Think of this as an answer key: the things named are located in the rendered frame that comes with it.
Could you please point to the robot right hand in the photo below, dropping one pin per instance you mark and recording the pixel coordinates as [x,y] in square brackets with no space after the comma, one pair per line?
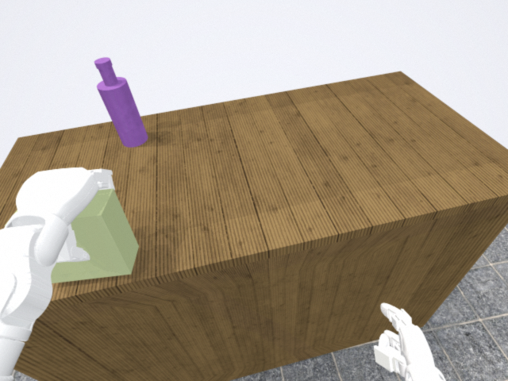
[395,352]

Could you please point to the table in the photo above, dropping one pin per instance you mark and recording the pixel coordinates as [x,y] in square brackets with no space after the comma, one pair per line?
[270,230]

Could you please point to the sponge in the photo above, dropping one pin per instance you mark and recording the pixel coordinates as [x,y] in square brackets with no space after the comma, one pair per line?
[103,231]

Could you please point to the left robot forearm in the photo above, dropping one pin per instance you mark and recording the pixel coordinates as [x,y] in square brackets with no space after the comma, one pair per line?
[30,245]

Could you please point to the right robot forearm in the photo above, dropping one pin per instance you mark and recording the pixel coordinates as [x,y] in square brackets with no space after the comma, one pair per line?
[420,371]

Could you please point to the robot left hand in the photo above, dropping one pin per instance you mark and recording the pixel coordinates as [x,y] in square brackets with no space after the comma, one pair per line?
[65,192]

